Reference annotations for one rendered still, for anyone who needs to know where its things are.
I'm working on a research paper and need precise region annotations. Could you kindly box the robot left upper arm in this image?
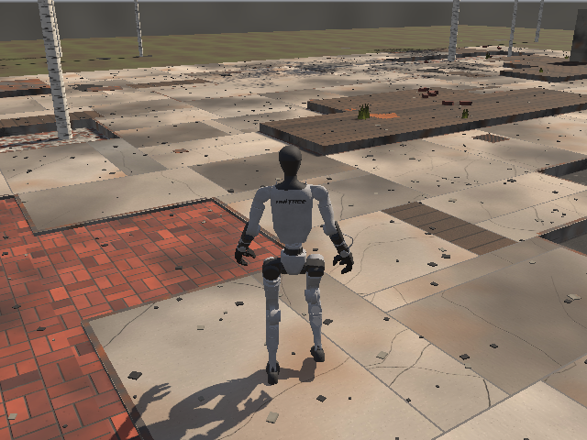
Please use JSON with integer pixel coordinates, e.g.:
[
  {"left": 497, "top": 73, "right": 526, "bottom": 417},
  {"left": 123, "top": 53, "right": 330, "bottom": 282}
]
[{"left": 246, "top": 186, "right": 272, "bottom": 237}]

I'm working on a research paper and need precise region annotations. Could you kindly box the right robot forearm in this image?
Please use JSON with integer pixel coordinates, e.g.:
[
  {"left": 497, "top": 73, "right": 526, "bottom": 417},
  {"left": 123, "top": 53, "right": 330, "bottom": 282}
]
[{"left": 329, "top": 221, "right": 350, "bottom": 258}]

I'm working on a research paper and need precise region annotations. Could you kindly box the robot right hand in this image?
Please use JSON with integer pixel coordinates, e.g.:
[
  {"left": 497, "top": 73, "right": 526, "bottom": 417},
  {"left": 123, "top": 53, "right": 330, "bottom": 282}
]
[{"left": 333, "top": 252, "right": 354, "bottom": 274}]

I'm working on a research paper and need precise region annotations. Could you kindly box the robot right upper arm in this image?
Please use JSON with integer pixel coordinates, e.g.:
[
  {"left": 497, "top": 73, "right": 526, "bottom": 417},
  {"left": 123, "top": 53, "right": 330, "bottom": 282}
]
[{"left": 310, "top": 184, "right": 338, "bottom": 236}]

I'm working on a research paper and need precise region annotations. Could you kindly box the right robot shin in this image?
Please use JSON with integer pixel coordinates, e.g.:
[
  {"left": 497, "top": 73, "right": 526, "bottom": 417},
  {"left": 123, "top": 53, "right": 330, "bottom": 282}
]
[{"left": 308, "top": 288, "right": 322, "bottom": 351}]

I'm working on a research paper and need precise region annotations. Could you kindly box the robot left hand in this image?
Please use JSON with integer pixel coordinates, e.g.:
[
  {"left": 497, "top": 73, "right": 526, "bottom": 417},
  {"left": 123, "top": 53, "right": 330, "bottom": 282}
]
[{"left": 235, "top": 248, "right": 256, "bottom": 266}]

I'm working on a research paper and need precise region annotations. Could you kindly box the left robot forearm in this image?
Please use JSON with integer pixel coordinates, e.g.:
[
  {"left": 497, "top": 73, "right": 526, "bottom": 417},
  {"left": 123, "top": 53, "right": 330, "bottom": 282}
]
[{"left": 237, "top": 222, "right": 254, "bottom": 252}]

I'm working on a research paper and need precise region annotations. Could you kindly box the robot head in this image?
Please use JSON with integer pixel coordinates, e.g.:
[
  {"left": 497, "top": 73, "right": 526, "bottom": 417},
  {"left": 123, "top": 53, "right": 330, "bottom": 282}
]
[{"left": 275, "top": 146, "right": 307, "bottom": 191}]

